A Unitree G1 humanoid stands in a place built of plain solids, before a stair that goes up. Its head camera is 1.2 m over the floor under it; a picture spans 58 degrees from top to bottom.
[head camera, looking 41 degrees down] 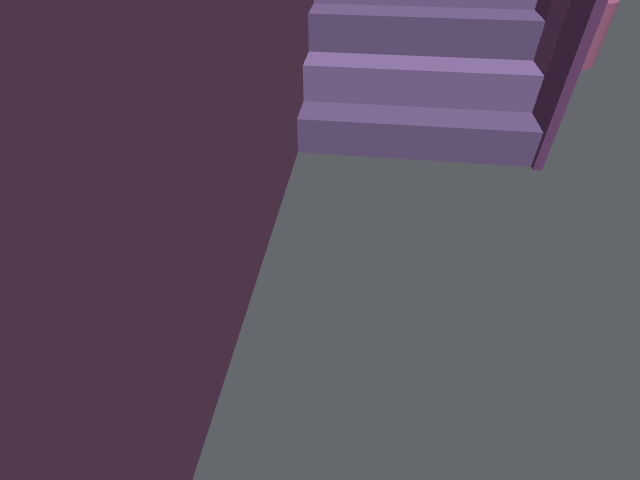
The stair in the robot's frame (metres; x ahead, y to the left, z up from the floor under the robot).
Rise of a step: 0.20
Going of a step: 0.23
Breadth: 1.24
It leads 7 degrees to the right of straight ahead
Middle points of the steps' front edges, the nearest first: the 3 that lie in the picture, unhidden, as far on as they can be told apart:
2.04 -0.49 0.20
2.27 -0.52 0.39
2.50 -0.55 0.59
